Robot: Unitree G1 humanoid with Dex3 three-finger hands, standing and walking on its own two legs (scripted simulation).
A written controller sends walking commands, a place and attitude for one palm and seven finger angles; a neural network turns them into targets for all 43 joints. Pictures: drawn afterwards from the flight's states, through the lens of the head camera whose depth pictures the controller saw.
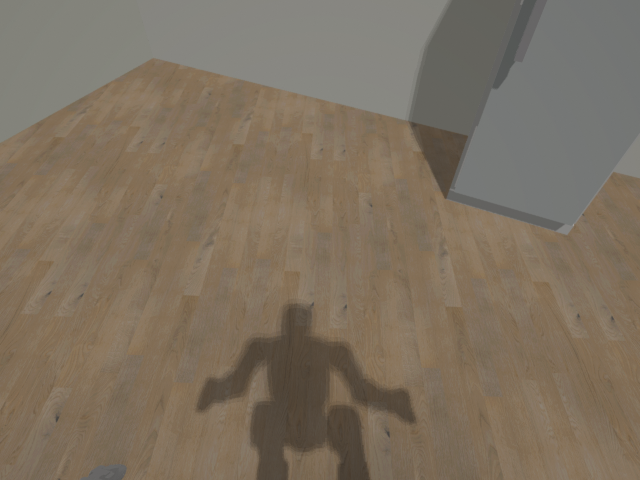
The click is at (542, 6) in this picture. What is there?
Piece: fridge door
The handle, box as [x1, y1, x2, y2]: [514, 0, 546, 61]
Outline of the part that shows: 546,0 536,1 514,60 522,60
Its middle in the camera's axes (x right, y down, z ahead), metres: +0.66 -0.74 +1.11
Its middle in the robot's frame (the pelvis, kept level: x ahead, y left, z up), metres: +1.37 -0.59 +0.16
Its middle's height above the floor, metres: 0.93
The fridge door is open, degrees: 0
